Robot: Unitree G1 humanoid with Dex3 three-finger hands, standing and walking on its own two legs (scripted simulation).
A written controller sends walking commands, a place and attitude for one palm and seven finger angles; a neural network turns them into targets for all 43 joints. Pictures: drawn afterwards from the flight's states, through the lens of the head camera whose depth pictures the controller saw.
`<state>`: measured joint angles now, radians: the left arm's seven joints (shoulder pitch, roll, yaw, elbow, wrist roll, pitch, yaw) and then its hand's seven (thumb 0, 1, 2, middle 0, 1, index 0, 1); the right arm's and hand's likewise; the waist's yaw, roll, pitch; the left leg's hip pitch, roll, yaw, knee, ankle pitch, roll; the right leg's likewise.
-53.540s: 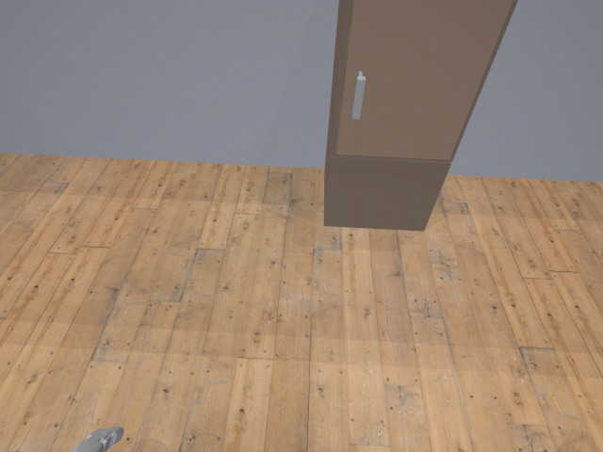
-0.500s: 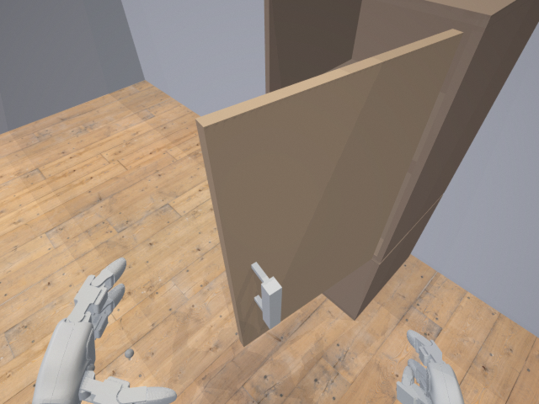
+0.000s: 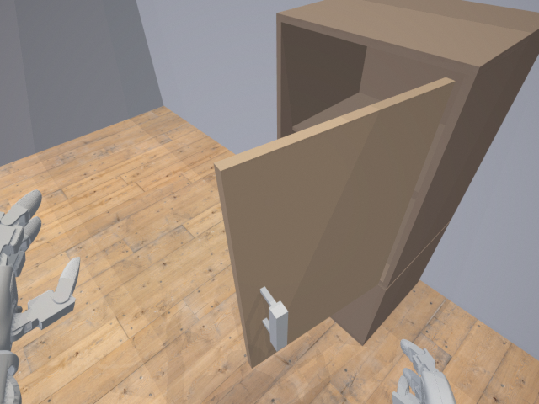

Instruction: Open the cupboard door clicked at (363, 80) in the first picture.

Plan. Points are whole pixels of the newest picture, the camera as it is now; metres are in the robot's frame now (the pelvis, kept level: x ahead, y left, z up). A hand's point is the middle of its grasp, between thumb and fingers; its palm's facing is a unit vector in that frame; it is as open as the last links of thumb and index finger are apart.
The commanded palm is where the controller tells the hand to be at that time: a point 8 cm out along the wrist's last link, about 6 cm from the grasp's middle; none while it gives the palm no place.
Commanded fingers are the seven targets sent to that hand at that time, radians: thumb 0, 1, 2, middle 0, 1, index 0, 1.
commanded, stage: draw the hand back to the body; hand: left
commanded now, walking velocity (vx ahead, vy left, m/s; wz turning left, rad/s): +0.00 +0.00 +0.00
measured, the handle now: (272, 318) +0.30 +0.04 -0.09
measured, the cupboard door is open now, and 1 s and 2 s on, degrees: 80 80 80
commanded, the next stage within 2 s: step back with the hand held close in 0.40 s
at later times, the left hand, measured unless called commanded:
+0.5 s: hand (57, 285) +0.18 +0.25 +0.18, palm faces +0.47 -0.78 -0.40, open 7.4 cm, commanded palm +0.14 +0.29 +0.19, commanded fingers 0.00 0.90 0.90 -0.20 -0.30 -0.20 -0.30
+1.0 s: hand (31, 312) +0.15 +0.27 +0.17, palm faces +0.35 -0.77 -0.53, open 7.4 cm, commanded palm +0.10 +0.30 +0.19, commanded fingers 0.00 0.90 0.90 -0.20 -0.30 -0.20 -0.30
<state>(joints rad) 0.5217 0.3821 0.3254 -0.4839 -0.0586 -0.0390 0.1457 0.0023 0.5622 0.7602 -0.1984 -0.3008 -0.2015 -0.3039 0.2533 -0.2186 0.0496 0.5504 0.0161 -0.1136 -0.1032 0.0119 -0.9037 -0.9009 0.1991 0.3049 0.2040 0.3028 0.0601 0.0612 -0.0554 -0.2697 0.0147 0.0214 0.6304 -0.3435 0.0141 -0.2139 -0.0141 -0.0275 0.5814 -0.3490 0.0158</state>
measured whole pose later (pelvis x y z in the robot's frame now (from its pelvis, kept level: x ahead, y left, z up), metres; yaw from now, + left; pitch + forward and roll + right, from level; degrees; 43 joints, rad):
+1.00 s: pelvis -0.06 +0.01 +0.01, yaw -3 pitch -1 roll -1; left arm 0.58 0.45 0.44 -0.50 -0.05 -0.16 0.14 0.01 0.89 0.90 -0.22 -0.30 -0.22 -0.30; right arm 0.16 -0.22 -0.01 0.55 0.01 0.00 -0.09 0.01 -0.91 -0.90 0.20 0.30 0.20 0.30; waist -0.01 0.01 0.05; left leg -0.30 0.03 0.07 0.51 -0.19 0.03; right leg -0.26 0.00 0.02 0.45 -0.18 0.03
